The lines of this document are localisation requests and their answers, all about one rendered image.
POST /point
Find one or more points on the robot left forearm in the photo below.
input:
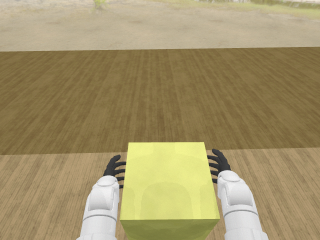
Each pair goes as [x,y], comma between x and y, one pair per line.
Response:
[101,210]

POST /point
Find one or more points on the robot right forearm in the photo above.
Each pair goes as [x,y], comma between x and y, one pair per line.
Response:
[239,209]

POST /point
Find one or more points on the robot right hand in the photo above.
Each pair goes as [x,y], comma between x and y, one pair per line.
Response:
[221,166]

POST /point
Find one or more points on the robot left hand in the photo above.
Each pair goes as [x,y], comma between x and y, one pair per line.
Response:
[110,169]

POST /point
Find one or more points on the carton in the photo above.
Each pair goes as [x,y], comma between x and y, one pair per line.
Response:
[168,192]

